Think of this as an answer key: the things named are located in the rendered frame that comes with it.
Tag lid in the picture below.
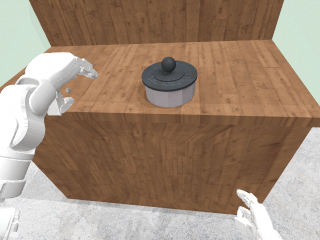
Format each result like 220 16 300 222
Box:
141 60 198 92

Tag robot left upper arm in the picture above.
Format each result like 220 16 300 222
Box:
0 205 21 240

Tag right robot forearm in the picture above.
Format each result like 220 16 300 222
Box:
255 227 282 240

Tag left robot forearm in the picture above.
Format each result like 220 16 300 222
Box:
0 74 57 203

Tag robot right hand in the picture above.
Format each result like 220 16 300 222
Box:
234 189 274 237

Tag pot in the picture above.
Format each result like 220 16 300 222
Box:
145 81 196 108

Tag knob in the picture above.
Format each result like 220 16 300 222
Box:
161 56 176 72

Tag table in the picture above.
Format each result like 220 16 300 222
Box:
0 0 320 215

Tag robot left hand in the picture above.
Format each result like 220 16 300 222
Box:
25 52 99 116

